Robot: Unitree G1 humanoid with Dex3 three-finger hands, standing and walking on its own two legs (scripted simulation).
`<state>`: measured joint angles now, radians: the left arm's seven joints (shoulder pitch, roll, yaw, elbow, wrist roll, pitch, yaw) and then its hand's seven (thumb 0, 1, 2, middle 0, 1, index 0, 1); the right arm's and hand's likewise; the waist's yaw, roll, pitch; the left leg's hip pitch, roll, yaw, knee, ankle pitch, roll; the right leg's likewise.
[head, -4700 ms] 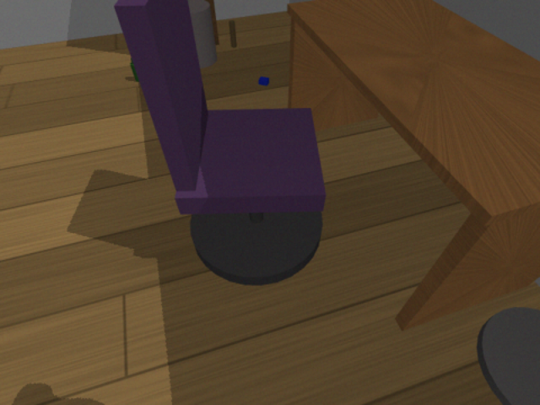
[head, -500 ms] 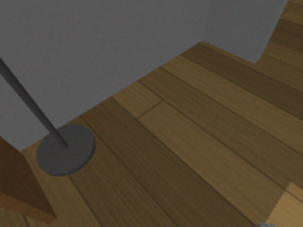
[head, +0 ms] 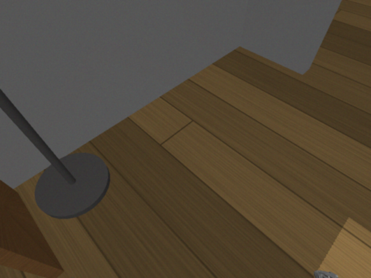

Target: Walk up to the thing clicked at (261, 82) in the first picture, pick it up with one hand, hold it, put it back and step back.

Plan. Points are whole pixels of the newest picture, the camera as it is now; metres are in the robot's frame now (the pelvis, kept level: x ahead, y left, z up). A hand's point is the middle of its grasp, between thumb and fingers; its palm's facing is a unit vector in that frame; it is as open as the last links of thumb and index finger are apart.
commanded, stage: walk up
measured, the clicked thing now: out of the picture -0.92 +2.00 -0.75
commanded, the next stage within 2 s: stand in 0.30 s
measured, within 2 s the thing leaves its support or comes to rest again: neither
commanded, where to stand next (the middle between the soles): +0.06 -0.01 m, yaw +5 degrees
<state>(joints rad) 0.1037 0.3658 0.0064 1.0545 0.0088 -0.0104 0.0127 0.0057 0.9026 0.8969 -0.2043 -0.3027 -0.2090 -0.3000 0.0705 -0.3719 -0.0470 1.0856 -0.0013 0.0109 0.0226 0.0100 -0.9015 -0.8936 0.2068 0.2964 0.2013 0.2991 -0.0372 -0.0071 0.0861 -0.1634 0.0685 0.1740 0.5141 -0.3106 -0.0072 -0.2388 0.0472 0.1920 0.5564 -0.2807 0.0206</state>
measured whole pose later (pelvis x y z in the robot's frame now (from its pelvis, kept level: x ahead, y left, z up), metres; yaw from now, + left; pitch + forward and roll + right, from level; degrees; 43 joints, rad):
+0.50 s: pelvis +0.00 +0.00 +0.01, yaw +2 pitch -3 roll +0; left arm 0.08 0.34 0.00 1.07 0.01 -0.01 0.01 0.01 0.90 0.90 -0.20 -0.30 -0.21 -0.30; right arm 0.08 -0.37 -0.03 1.10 0.00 0.02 0.01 0.01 -0.90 -0.89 0.21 0.30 0.20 0.30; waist -0.05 0.01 0.09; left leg -0.12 0.06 0.14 0.44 -0.26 -0.01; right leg -0.17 0.03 0.16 0.46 -0.24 0.02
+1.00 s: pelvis -0.02 +0.01 +0.01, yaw +4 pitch -3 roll +0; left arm 0.12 0.35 0.00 1.12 0.01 -0.01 0.00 0.01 0.90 0.90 -0.20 -0.30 -0.21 -0.30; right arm 0.10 -0.35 -0.03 1.14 -0.01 0.00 0.02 0.01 -0.90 -0.89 0.21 0.30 0.20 0.30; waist -0.02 0.00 0.06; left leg -0.11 0.03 0.11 0.35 -0.19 0.01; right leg -0.14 0.00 0.13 0.36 -0.17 0.04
